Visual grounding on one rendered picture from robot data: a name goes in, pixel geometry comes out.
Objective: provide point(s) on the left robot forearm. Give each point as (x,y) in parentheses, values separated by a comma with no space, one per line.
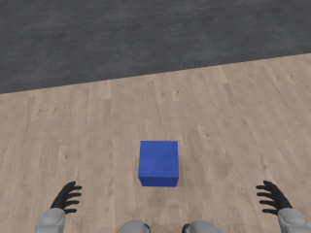
(51,221)

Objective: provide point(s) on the right robot thigh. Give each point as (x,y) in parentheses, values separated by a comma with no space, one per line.
(202,226)

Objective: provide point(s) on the right robot forearm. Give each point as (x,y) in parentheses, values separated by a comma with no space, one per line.
(292,221)

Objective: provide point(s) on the left robot thigh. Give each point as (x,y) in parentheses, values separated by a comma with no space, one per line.
(134,226)

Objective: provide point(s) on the robot left hand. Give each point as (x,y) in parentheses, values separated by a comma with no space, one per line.
(61,202)

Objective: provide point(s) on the robot thigh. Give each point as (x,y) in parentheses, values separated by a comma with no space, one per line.
(134,226)
(202,226)

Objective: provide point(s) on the carton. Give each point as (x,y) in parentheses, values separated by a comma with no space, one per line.
(158,163)

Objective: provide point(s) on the robot right hand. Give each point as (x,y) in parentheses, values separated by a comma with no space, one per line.
(279,200)

